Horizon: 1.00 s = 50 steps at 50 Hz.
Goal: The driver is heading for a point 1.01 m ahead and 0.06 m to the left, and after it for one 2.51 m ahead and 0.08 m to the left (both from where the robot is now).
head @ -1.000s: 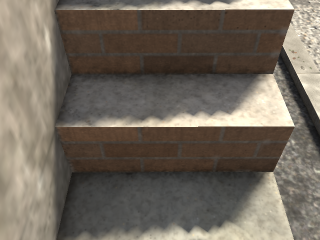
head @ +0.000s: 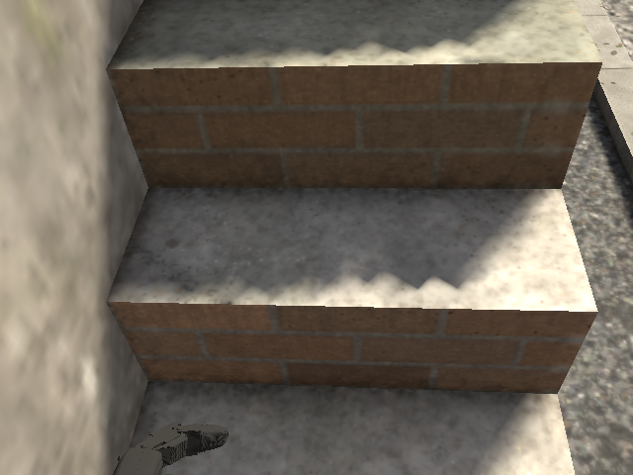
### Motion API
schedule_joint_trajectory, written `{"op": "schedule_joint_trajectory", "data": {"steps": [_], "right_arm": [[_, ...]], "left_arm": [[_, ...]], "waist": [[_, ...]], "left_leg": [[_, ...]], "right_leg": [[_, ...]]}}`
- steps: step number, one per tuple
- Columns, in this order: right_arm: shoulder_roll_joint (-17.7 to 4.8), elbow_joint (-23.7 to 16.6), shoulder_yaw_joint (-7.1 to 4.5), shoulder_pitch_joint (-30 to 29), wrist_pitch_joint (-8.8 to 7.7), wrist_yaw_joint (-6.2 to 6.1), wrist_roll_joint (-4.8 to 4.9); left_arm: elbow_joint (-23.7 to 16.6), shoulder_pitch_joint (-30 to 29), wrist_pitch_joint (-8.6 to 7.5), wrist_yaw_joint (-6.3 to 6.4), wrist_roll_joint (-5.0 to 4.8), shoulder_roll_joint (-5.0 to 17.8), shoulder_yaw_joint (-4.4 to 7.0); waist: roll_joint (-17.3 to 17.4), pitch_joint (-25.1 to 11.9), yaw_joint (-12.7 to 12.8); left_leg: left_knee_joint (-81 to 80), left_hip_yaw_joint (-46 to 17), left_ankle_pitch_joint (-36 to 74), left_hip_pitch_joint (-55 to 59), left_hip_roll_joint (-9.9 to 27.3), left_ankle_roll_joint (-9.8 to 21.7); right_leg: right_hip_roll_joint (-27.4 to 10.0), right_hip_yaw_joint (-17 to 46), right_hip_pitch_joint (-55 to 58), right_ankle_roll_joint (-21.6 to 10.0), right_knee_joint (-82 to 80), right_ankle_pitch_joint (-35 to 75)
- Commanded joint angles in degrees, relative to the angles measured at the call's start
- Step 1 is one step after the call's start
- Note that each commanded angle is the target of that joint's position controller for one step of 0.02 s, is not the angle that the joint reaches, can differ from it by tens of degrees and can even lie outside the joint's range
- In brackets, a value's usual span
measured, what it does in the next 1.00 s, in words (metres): climbs: left foot 0.21 m higher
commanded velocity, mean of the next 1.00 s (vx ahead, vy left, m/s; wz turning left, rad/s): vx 0.33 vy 0.00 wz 0.00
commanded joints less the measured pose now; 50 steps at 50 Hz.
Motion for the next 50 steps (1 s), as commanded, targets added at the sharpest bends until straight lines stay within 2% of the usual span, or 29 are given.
{"op": "schedule_joint_trajectory", "data": {"steps": [1, 3, 5, 9, 12, 18, 20, 21, 22, 24, 25, 26, 27, 28, 29, 30, 31, 32, 33, 34, 35, 37, 38, 39, 41, 42, 44, 48, 50], "right_arm": [[0.75, -13.59, -0.59, -10.16, -1.35, 0.36, -1.84], [6.39, -18.26, 0.7, -12.28, -0.77, -1.02, -3.53], [5.98, -19.67, 0.64, -9.61, 0.81, -2.97, -4.42], [6.91, -23.05, 1.82, -11.55, 2.57, -6.16, -2.69], [5.04, -22.32, 0.25, -12.98, 3.15, -7.36, -1.47], [4.87, -27.33, 0.4, -25.65, 2.19, -5.59, -0.41], [4.67, -28.86, 0.36, -27.69, 3.32, -5.55, -0.85], [5.71, -30.0, 0.93, -29.86, 4.05, -5.43, -2.36], [0.88, -27.99, 2.61, -16.49, 4.66, 2.12, -1.75], [4.8, -30.27, 4.89, -19.93, 5.86, 5.19, -3.71], [4.96, -32.28, 6.26, -25.0, 7.47, 6.87, -3.64], [3.97, -35.26, 6.49, -31.87, 8.56, 6.45, -2.6], [1.83, -33.55, 5.16, -26.14, 7.46, 7.05, -1.11], [-2.47, -26.38, 2.69, -11.52, 7.19, 5.84, -1.63], [-8.31, -23.25, 0.48, -2.83, 7.12, 5.98, -2.01], [-16.32, -16.46, -2.59, 12.02, 6.13, 3.18, -2.3], [-17.72, -12.24, -2.82, 22.22, 7.39, 2.94, -5.39], [-14.09, -12.84, -2.9, 4.78, 3.4, -6.81, -0.9], [-7.72, -13.29, -0.2, -8.16, 1.51, -8.46, 0.42], [-2.26, -12.85, 0.98, -14.14, 0.52, -9.01, 1.28], [0.79, -12.52, 1.68, -16.69, -0.57, -8.94, 1.92], [3.72, -11.03, 2.47, -14.42, -1.09, -8.01, 1.68], [-0.15, -13.48, 3.98, -20.3, -1.41, 0.79, -1.81], [2.56, -12.05, 3.67, -17.47, -1.72, 3.42, -3.53], [-0.39, -9.85, 1.97, -10.21, -1.2, 4.31, -4.28], [-0.33, -9.41, 1.28, -8.52, -1.08, 4.91, -5.0], [-3.09, -12.06, -0.17, -13.61, -0.89, 4.94, -3.6], [2.72, -13.39, 2.29, -18.99, -3.12, 5.9, -2.83], [3.46, -15.17, 3.31, -22.48, -4.17, 5.61, -2.01]], "left_arm": [[8.7, 23.07, -0.65, 0.19, 0.03, 13.36, 5.26], [10.87, 17.21, -2.65, 0.4, -0.15, 10.21, 4.89], [12.36, 13.43, -4.25, 0.18, 0.42, 6.44, 3.62], [15.0, 14.92, -7.09, -0.46, -0.15, 3.35, 2.72], [16.24, 17.08, -9.25, -0.38, -0.67, 9.83, 5.22], [19.59, 27.26, -10.7, 0.54, 0.07, 10.49, 5.42], [20.48, 28.06, -10.86, 1.96, -0.53, 10.11, 5.03], [21.97, 29.37, -11.27, 2.79, -1.11, 9.96, 5.09], [18.3, 32.55, -7.56, 0.43, 2.81, 8.31, 1.72], [19.36, 29.08, -3.11, -2.24, 4.77, 12.42, 2.71], [20.64, 26.89, -1.92, -4.25, 1.17, 17.58, 4.03], [22.93, 31.14, -1.96, -5.43, 1.91, 18.77, 4.79], [20.23, 26.2, -4.16, -6.29, -0.29, 24.0, 5.91], [17.63, 17.25, -4.8, -6.34, -2.07, 25.2, 5.88], [16.12, 13.16, -5.12, -6.04, -1.8, 26.56, 6.87], [16.23, 21.91, -4.49, -7.52, 3.78, 15.06, 4.06], [19.89, 25.11, -2.21, -8.5, 3.12, 11.26, 3.47], [15.91, 10.91, -3.44, -4.27, -4.2, 9.21, 7.2], [15.16, 11.38, -1.9, -2.91, -3.67, 5.76, 5.97], [16.78, 16.37, -0.15, -1.53, -3.39, 4.73, 5.61], [17.25, 19.85, 2.22, 0.11, -2.44, 6.49, 6.24], [15.66, 17.6, 5.31, 1.04, -0.97, 5.3, 5.86], [11.62, 19.15, 1.13, 0.5, -8.61, 8.04, 6.28], [12.93, 21.09, 0.2, 0.62, -9.32, 9.72, 6.4], [9.87, 16.83, 1.94, 2.5, -5.73, 7.4, 4.46], [9.36, 16.63, 2.48, 2.86, -4.53, 5.97, 3.83], [9.5, 18.64, 3.4, 2.19, -4.18, 6.89, 3.54], [14.3, 27.49, 1.33, -0.54, -3.77, 7.04, 3.78], [14.21, 26.15, 0.19, -2.07, -2.95, 5.73, 3.21]], "waist": [[-24.05, -13.19, 4.2], [-20.47, -2.56, -1.23], [-17.64, 2.46, -5.16], [-9.64, 8.12, -8.66], [-9.71, 6.42, -7.07], [-7.74, 7.45, -1.54], [-10.25, 8.65, -1.45], [-10.48, 10.4, -1.73], [-11.19, 2.88, -1.33], [-14.84, -1.15, -2.89], [-17.21, -2.7, -5.63], [-20.2, -3.73, -4.53], [-25.6, -6.86, -10.32], [-24.65, -18.26, -17.1], [-19.43, -24.86, -18.93], [-2.51, -32.11, -17.54], [3.92, -31.93, -20.69], [2.88, -24.27, -12.82], [-4.63, -17.91, -4.56], [-5.54, -11.85, 0.01], [-5.86, -6.83, 2.15], [-5.44, -4.92, 1.9], [27.21, 2.34, -1.08], [14.85, -1.74, -2.71], [3.71, -6.34, -5.03], [5.75, -5.84, -6.9], [6.62, -4.35, -6.35], [1.38, -1.18, -2.8], [-2.18, 0.35, -0.96]], "left_leg": [[65.75, -10.75, 8.77, -31.14, -14.97, 3.0], [74.36, -12.36, 7.95, -41.19, -14.87, 3.43], [82.33, -11.48, 1.15, -47.82, -15.76, 2.1], [80.46, -11.33, -1.53, -56.87, -15.41, -2.41], [90.9, -8.89, -0.05, -61.22, -16.54, -2.42], [95.7, -7.47, -10.23, -76.12, -13.62, 0.04], [89.02, -1.66, -9.28, -74.71, -9.52, -0.87], [81.99, 1.4, -8.97, -72.3, -6.79, -1.17], [78.6, -8.68, -21.16, -80.09, -7.45, 5.39], [60.6, -6.17, -16.93, -75.86, -4.92, 9.02], [53.27, -0.55, -40.25, -61.05, -9.51, 5.13], [47.0, 1.56, -40.37, -58.7, -11.34, 4.47], [45.86, 5.48, -38.54, -53.9, -15.47, 0.36], [36.12, 7.82, -20.62, -41.33, -20.67, -1.42], [17.83, 2.24, -7.93, -27.18, -21.62, 0.0], [-0.36, -32.53, 1.63, -0.07, -10.52, 9.77], [-12.94, -60.7, -20.49, 3.51, -2.54, 11.96], [-27.39, -60.16, -31.77, -0.95, 0.86, 5.9], [-21.49, -51.78, -15.44, -14.21, 1.96, 4.32], [-10.74, -40.93, 7.05, -21.92, 2.67, 5.45], [-3.42, -32.48, 21.63, -25.13, 2.82, 4.65], [-0.47, -26.15, 13.05, -22.36, 1.26, 2.33], [-2.39, -11.18, 5.05, -26.64, -6.39, 0.69], [-4.32, -10.31, 7.46, -19.39, -6.15, 1.59], [-9.09, -15.89, 16.95, -14.34, -0.39, 8.03], [-14.33, -18.43, 11.58, -13.26, 2.61, 10.4], [-21.15, -15.03, -7.85, -19.51, 1.09, 8.94], [-20.19, -5.41, -11.07, -22.53, -3.72, 0.77], [-17.86, -2.21, -15.88, -18.63, -6.36, -3.96]], "right_leg": [[-12.67, 44.0, 36.15, -8.4, -54.44, -29.17], [-14.84, 37.59, 26.12, -2.32, -54.14, -28.46], [-14.51, 33.25, 21.29, -1.22, -54.77, -25.9], [-14.25, 24.53, 22.72, -1.59, -61.32, -8.61], [-17.8, 21.13, 30.29, -6.14, -66.11, 2.75], [-21.44, 13.24, 49.08, -4.38, -70.62, 13.99], [-21.81, 11.2, 49.3, -5.02, -75.86, 16.9], [-21.12, 9.86, 47.2, -5.28, -80.07, 18.6], [-21.96, 15.05, 48.15, -5.42, -73.73, 17.0], [-23.79, 11.8, 47.49, -3.52, -79.34, 18.91], [-25.92, 12.47, 35.43, -7.96, -86.28, 23.75], [-26.17, 13.56, 36.18, -10.06, -86.84, 37.58], [-25.93, 9.3, 44.07, -10.77, -82.31, 79.62], [-23.66, 3.06, 49.6, -11.34, -70.09, 117.37], [-20.44, -0.82, 50.61, -9.11, -53.45, 130.06], [-14.78, 4.2, 24.35, -3.74, -34.66, 90.48], [-3.78, 14.72, 10.08, -2.87, -14.77, 52.85], [1.25, 16.5, 22.6, 3.16, 3.74, 32.54], [1.83, 18.84, 25.61, 6.72, 12.97, 32.58], [1.63, 19.01, 28.44, 7.47, 14.2, 32.92], [1.43, 18.7, 27.17, 7.35, 12.67, 31.11], [2.65, 19.21, 23.12, 6.44, 10.73, 30.29], [3.83, 22.78, 6.01, 4.55, 9.86, 20.5], [4.45, 20.53, 4.17, 4.28, 9.09, 20.95], [3.0, 17.24, 1.36, 6.79, 9.87, 18.41], [0.91, 15.78, -0.7, 8.61, 11.8, 14.19], [0.26, 10.13, 4.26, 10.32, 17.7, 14.77], [-3.26, 7.27, 15.41, 15.32, 10.89, 18.72], [-7.98, 2.62, 22.56, 18.47, -14.53, 19.1]]}}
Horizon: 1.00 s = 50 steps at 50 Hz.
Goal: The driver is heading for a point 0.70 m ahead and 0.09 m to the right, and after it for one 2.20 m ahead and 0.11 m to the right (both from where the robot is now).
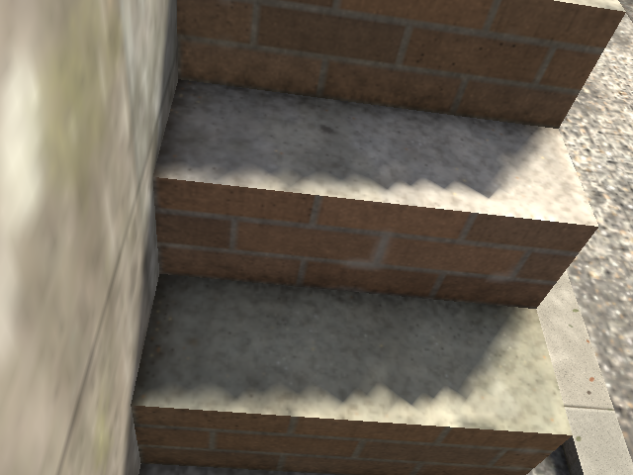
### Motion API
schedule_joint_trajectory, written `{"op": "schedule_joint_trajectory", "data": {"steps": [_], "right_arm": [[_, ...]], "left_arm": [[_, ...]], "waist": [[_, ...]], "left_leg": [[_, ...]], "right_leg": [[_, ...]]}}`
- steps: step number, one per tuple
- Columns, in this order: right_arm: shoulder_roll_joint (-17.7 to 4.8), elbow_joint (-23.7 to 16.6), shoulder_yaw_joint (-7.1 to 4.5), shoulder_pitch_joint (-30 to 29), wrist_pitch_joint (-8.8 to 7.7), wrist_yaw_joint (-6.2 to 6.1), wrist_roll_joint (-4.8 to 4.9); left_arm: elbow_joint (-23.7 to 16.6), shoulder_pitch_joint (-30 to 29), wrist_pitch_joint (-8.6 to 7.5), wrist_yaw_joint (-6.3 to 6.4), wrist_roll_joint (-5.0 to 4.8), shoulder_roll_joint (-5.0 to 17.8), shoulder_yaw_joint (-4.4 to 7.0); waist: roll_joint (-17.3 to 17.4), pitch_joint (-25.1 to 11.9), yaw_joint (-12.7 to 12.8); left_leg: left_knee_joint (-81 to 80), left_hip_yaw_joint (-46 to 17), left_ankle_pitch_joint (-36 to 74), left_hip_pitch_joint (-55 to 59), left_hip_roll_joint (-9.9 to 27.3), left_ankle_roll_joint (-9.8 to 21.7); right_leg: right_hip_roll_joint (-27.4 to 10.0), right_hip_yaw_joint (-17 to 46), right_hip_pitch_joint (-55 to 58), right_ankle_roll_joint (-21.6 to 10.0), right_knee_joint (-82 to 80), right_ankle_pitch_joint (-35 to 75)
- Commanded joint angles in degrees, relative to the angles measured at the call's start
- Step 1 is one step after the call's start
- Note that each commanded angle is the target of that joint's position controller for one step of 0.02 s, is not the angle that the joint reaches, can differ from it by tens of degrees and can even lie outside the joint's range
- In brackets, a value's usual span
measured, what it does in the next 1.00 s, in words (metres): steps on the spot: right foot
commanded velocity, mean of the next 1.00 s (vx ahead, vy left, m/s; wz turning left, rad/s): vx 0.00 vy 0.01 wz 0.00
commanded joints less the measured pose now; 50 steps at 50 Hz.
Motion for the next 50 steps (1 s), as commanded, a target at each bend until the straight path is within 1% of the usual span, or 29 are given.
{"op": "schedule_joint_trajectory", "data": {"steps": [1, 2, 3, 4, 5, 6, 7, 8, 9, 10, 12, 14, 17, 18, 20, 21, 22, 24, 25, 26, 27, 28, 30, 31, 34, 37, 39, 47, 50], "right_arm": [[-4.07, -5.19, 1.32, -6.26, -1.94, 1.27, 1.42], [-5.75, -2.08, 1.35, -0.24, -1.2, 2.23, 1.1], [-9.14, -1.68, 0.04, 1.74, -0.54, 2.25, 0.96], [-13.03, -1.6, -1.47, 3.6, 0.04, 1.46, 0.19], [-13.39, -2.17, -1.85, 5.16, -0.05, 0.75, 0.27], [-11.0, -3.14, -1.08, 2.57, 0.59, 0.94, 0.51], [-8.27, -5.26, -0.17, -2.32, 1.56, 1.61, 0.58], [-8.09, -5.87, -0.49, -0.96, 2.33, 1.65, -0.49], [-8.07, -4.8, -0.32, 3.23, 2.79, 1.29, -1.05], [-7.74, -4.42, 0.06, 3.54, 3.15, 1.3, -0.76], [-6.74, -5.45, 0.57, 2.06, 2.83, 1.23, 0.01], [-5.46, -5.77, 1.36, 2.28, 2.3, 1.51, -0.22], [-6.35, -5.93, 1.68, 2.8, 1.83, 1.51, -0.64], [-7.1, -6.33, 1.55, 2.75, 2.08, 1.64, -0.39], [-8.4, -6.58, 1.06, 3.99, 2.34, 0.8, -0.15], [-7.75, -5.14, 1.26, 6.13, 2.8, 0.88, -0.02], [-8.42, -3.59, 1.31, 8.08, 2.8, 1.6, 0.56], [-8.02, -2.4, 1.55, 9.18, 2.87, 2.04, 0.48], [-8.89, -2.26, 1.07, 7.11, 2.94, 1.93, -0.3], [-8.77, -2.02, 1.07, 8.01, 2.8, 1.7, -0.27], [-7.78, -1.02, 1.62, 11.18, 2.66, 1.98, 0.52], [-7.9, -0.47, 1.59, 10.85, 2.71, 2.19, 0.62], [-8.27, -0.12, 1.38, 11.12, 2.94, 2.45, 0.51], [-7.5, -0.68, 1.5, 11.4, 3.21, 1.93, -0.04], [-9.83, -2.11, 0.85, 10.31, 2.58, 1.2, -0.07], [-8.69, -1.02, 1.3, 12.3, 2.73, 1.75, -0.28], [-8.52, -0.85, 1.54, 12.61, 2.68, 2.07, -0.22], [-9.64, -0.25, 1.2, 15.06, 2.66, 1.51, -0.21], [-9.64, -0.31, 1.36, 15.22, 2.57, 1.2, -0.09]], "left_arm": [[-3.01, -0.68, -2.22, -2.09, 1.36, 2.1, 0.3], [-3.58, -2.84, -1.73, -2.58, 1.75, -0.65, -1.17], [-5.94, -5.94, -1.54, -1.71, 2.07, 0.94, -1.13], [-8.89, -9.15, -1.61, -0.24, 2.45, 1.02, -1.65], [-9.91, -7.83, -2.51, 0.48, 2.04, 0.38, -2.39], [-10.7, -7.96, -3.49, 0.75, 1.19, 0.01, -3.13], [-11.06, -7.9, -4.34, 0.74, 0.71, 1.03, -3.25], [-12.67, -10.25, -5.44, -0.03, 0.61, 4.55, -2.92], [-13.21, -10.39, -6.0, -1.23, 0.69, 6.28, -2.43], [-13.01, -9.83, -6.11, -2.46, 0.21, 6.2, -2.27], [-12.67, -10.9, -6.03, -3.76, -0.96, 5.91, -2.03], [-12.47, -12.7, -5.96, -4.21, -0.7, 6.58, -1.85], [-12.2, -16.16, -6.64, -4.37, -0.09, 6.83, -1.65], [-12.67, -17.56, -6.96, -4.16, -0.17, 6.64, -1.81], [-12.09, -17.59, -7.3, -4.09, 0.33, 8.14, -1.0], [-11.18, -16.19, -7.36, -4.43, 0.86, 6.56, -1.65], [-10.01, -15.35, -7.51, -4.68, 1.18, 7.06, -1.46], [-9.07, -15.85, -7.46, -4.94, 0.9, 7.25, -1.32], [-8.37, -15.89, -7.47, -4.43, 0.56, 8.87, -0.39], [-8.47, -16.34, -7.4, -4.16, 0.63, 9.29, -0.17], [-8.63, -16.99, -7.2, -4.63, 1.02, 7.39, -1.01], [-8.14, -16.96, -7.03, -4.75, 1.02, 6.66, -1.15], [-7.13, -16.97, -6.82, -4.6, 0.83, 7.07, -1.16], [-7.39, -17.78, -6.69, -4.58, 0.33, 6.53, -1.46], [-8.17, -19.74, -6.53, -3.68, 0.44, 8.13, -0.88], [-7.01, -18.71, -6.95, -3.19, 0.05, 6.58, -2.28], [-5.99, -17.39, -6.94, -3.35, 0.23, 7.5, -1.95], [-3.81, -15.88, -6.43, -2.83, -0.22, 8.37, -2.29], [-4.65, -15.7, -6.05, -2.72, 0.12, 8.46, -2.34]], "waist": [[11.56, 1.63, 2.03], [15.13, 2.1, 0.47], [16.55, 3.39, -0.53], [17.37, 2.43, -2.03], [16.43, 0.08, -1.93], [12.65, -3.17, 0.3], [9.89, -6.54, 1.81], [6.68, -8.76, -1.78], [4.29, -9.62, -2.81], [3.94, -6.79, -1.46], [4.38, -1.68, 0.59], [4.32, -0.75, 0.92], [3.96, -1.88, 1.09], [4.82, -3.24, 0.42], [1.12, -4.24, 0.78], [2.65, -4.69, 0.29], [1.69, -5.57, 0.57], [2.76, -4.96, 0.37], [3.19, -3.15, 0.3], [2.84, -4.75, -0.09], [3.44, -6.41, -0.35], [4.11, -5.01, 0.06], [5.06, -3.96, -0.3], [6.58, -2.44, -0.97], [6.1, -3.56, -0.56], [8.29, -2.34, -1.22], [6.07, -1.42, -0.33], [7.34, -1.12, -0.88], [7.5, -1.49, -1.16]], "left_leg": [[-12.23, -0.06, -8.78, -0.89, 2.83, 0.54], [-14.9, -7.6, -6.48, 1.03, 7.38, 4.39], [-15.04, -13.39, 4.22, 7.21, 12.37, 9.77], [-13.8, -18.62, 20.28, 14.9, 17.9, 15.63], [-9.22, -20.33, 38.53, 20.88, 20.01, 17.47], [-5.47, -18.64, 48.82, 21.05, 18.41, 15.71], [-2.45, -13.66, 43.51, 16.06, 12.83, 10.61], [-0.96, -6.8, 28.81, 15.3, 5.0, 5.68], [-1.3, -2.57, 14.71, 13.17, 0.87, 1.61], [-2.25, -1.07, 4.95, 10.17, -0.75, -0.95], [-3.67, -0.1, -0.6, 5.14, -0.73, -2.62], [-4.72, -0.32, -0.24, 3.66, -0.29, -2.84], [-5.29, -0.37, 3.84, 1.25, 0.16, -2.94], [-5.63, -0.07, 4.79, 1.72, -0.24, -3.02], [-4.16, 0.49, 7.11, 0.81, -0.41, -2.66], [-4.18, 1.2, 7.65, 0.25, -0.35, -3.47], [-4.43, 1.14, 8.31, -1.35, 0.3, -3.59], [-4.77, 1.31, 7.98, -2.13, 0.65, -3.87], [-3.48, 2.22, 7.15, -2.72, 0.11, -3.96], [-3.41, 2.23, 6.75, -2.35, 0.16, -3.87], [-5.04, 1.41, 7.4, -1.28, 0.94, -3.74], [-5.21, 1.37, 7.22, -0.77, 0.97, -3.6], [-5.56, 1.32, 7.2, 0.86, 0.89, -3.42], [-5.77, 1.51, 6.51, 2.31, 0.3, -3.62], [-5.86, 0.88, 7.84, 4.92, 0.1, -2.01], [-8.13, 0.09, 7.63, 6.87, -0.08, -2.24], [-7.99, -0.28, 7.61, 5.47, 0.14, -2.08], [-8.62, -0.04, 11.54, 5.9, 0.68, -1.8], [-9.4, -0.32, 12.78, 7.51, 0.97, -1.5]], "right_leg": [[-5.16, -9.32, 16.42, 4.23, -33.53, -2.19], [-5.14, -8.83, 19.24, 2.77, -38.11, -2.1], [-4.68, -8.31, 15.07, 0.27, -42.34, -0.21], [-5.18, -7.54, 9.17, -1.55, -42.98, 1.09], [-6.6, -5.14, 7.49, -2.31, -48.89, 1.75], [-6.61, -5.96, 12.52, -3.73, -55.07, 8.06], [-5.64, -6.76, 22.26, -5.64, -58.31, 18.93], [-3.57, -7.0, 25.96, -8.95, -58.78, 27.39], [-4.11, -6.94, 30.61, -10.77, -61.01, 24.38], [-4.51, -6.84, 31.79, -11.06, -63.3, 19.15], [-5.39, -4.98, 31.1, -10.86, -65.83, 4.33], [-5.47, -4.47, 31.89, -10.79, -67.24, -1.36], [-4.47, -6.3, 36.45, -10.76, -65.07, 6.47], [-4.89, -6.25, 37.1, -11.29, -63.67, 9.83], [-4.92, -7.61, 38.3, -11.14, -61.29, 18.93], [-4.9, -7.11, 39.83, -11.15, -61.4, 21.86], [-5.05, -7.28, 42.63, -11.24, -61.11, 25.03], [-4.93, -7.38, 43.05, -11.26, -60.41, 24.43], [-5.02, -7.08, 41.43, -11.63, -60.62, 26.09], [-5.05, -7.27, 41.9, -11.83, -60.5, 25.83], [-4.61, -7.79, 42.49, -11.47, -60.37, 21.51], [-4.33, -7.97, 40.72, -11.12, -60.8, 17.88], [-3.74, -8.26, 37.97, -10.84, -61.47, 13.57], [-3.33, -8.67, 35.0, -10.67, -61.04, 9.25], [-3.04, -9.52, 31.71, -10.68, -60.45, 5.08], [-2.68, -9.09, 29.77, -10.86, -60.99, 0.02], [-2.53, -9.51, 30.95, -10.45, -62.19, -0.41], [-2.54, -9.37, 33.4, -10.17, -62.71, 6.07], [-2.88, -9.18, 33.3, -10.43, -63.28, 6.82]]}}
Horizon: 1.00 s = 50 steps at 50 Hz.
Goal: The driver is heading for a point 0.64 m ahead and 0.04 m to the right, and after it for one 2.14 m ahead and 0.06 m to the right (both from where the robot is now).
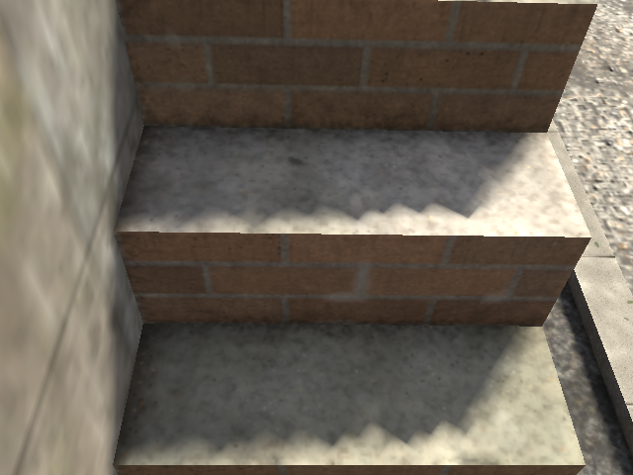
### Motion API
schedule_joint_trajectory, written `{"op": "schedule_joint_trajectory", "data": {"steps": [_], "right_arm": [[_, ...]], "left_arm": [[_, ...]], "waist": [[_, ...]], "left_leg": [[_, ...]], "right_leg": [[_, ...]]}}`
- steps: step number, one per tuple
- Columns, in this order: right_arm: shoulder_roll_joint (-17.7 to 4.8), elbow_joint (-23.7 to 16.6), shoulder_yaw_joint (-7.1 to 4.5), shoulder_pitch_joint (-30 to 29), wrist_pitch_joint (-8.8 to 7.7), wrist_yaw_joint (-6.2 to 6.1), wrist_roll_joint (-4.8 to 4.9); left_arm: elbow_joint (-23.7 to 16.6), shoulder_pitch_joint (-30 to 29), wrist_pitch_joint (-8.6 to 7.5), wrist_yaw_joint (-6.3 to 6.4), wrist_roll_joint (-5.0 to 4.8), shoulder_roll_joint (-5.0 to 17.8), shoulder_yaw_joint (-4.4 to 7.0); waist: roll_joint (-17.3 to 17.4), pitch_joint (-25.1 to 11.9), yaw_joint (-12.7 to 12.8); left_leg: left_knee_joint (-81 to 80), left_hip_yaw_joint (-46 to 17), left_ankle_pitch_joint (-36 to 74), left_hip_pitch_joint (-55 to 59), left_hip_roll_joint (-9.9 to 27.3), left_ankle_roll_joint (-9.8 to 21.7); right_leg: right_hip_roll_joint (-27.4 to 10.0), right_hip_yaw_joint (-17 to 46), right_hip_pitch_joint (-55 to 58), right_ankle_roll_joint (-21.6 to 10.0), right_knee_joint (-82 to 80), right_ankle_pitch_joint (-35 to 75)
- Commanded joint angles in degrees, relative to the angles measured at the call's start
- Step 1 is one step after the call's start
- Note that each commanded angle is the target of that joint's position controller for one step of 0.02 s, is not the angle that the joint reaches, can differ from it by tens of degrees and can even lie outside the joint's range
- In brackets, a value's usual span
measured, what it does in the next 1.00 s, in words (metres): stands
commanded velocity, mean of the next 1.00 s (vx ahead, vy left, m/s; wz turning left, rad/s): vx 0.00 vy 0.00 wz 0.00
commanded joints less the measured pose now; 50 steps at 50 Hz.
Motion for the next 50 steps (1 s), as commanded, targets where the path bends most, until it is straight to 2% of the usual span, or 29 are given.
{"op": "schedule_joint_trajectory", "data": {"steps": [1, 19, 50], "right_arm": [[-4.79, -1.78, -0.54, 3.94, -0.49, 0.05, 0.05], [-5.11, -0.73, -0.53, 6.4, 0.37, 0.01, -0.01], [-4.25, 2.01, -0.46, 9.63, 1.8, 0.07, -0.03]], "left_arm": [[-3.82, -2.24, -0.51, 0.24, 0.05, 5.1, 0.93], [-3.0, -0.03, -0.13, 0.44, 0.22, 5.86, 0.64], [-0.39, 4.36, 0.57, 0.43, 0.35, 5.62, 0.28]], "waist": [[2.58, -0.7, -0.48], [2.1, -0.28, -0.77], [2.08, 1.66, -1.03]], "left_leg": [[-5.07, 1.14, 16.34, 0.12, -1.28, 3.26], [-6.15, 1.5, 18.66, 0.84, -1.21, 3.18], [-7.31, 2.15, 18.52, 1.82, -1.24, 3.09]], "right_leg": [[-0.63, 1.66, 1.92, -1.25, -6.31, 12.51], [-0.68, 1.68, 3.8, -0.98, -6.73, 15.59], [-0.29, 1.47, 4.32, -0.69, -8.21, 15.93]]}}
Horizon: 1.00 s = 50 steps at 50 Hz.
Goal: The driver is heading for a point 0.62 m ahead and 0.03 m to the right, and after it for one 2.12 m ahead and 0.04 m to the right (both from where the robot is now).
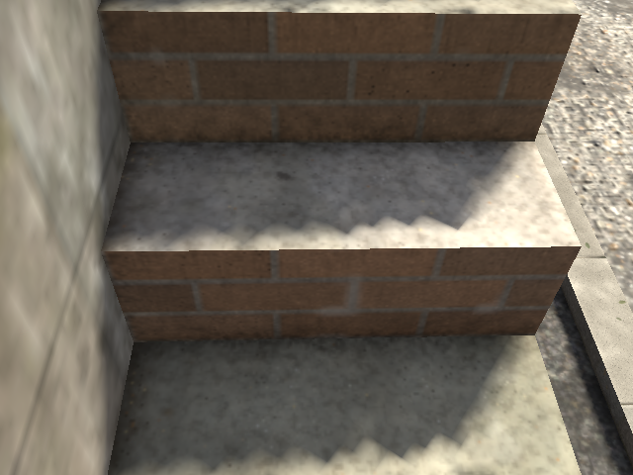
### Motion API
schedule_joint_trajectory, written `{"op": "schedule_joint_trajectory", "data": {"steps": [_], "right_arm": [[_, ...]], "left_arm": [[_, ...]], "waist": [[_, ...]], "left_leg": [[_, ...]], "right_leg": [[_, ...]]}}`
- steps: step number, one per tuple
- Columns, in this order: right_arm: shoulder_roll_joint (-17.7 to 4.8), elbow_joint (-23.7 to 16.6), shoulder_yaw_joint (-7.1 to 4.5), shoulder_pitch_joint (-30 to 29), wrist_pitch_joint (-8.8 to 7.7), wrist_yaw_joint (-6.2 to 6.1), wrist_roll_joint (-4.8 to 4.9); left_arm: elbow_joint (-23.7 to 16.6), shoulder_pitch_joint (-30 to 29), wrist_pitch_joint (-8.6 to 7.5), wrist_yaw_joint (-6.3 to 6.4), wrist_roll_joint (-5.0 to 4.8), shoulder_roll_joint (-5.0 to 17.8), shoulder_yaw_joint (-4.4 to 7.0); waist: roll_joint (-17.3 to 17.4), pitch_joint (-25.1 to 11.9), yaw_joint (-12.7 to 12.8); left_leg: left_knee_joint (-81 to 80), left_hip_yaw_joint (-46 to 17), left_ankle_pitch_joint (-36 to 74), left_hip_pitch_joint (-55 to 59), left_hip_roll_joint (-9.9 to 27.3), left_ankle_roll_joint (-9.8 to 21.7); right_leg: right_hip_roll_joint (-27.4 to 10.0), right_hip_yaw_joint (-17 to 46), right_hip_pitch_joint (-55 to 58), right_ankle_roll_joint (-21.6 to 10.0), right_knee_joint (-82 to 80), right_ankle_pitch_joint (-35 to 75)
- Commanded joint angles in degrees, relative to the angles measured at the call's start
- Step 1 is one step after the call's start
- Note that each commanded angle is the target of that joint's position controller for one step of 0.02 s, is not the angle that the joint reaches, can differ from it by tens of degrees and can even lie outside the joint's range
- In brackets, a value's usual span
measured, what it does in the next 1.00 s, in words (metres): stands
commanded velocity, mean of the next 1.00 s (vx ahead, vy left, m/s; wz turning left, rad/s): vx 0.00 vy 0.00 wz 0.00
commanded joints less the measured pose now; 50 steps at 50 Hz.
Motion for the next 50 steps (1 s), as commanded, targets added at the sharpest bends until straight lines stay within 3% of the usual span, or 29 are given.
{"op": "schedule_joint_trajectory", "data": {"steps": [1, 50], "right_arm": [[-5.3, -0.89, -1.05, 5.31, -0.19, -0.04, 0.02], [-3.2, 3.81, -0.77, 9.87, 1.46, 0.23, -0.16]], "left_arm": [[-2.19, 0.56, -0.5, 0.07, -0.02, 5.33, 1.0], [1.43, 5.39, 0.43, 0.15, 0.29, 4.42, 0.54]], "waist": [[1.71, 2.05, 0.01], [2.05, 4.39, -0.11]], "left_leg": [[-3.42, 1.62, 18.01, -1.85, -1.58, 3.12], [-5.35, 1.59, 18.24, -1.33, -1.84, 3.48]], "right_leg": [[-0.66, 0.98, 1.11, -0.78, -5.0, 15.63], [-0.42, -0.06, 1.48, -0.12, -7.25, 14.08]]}}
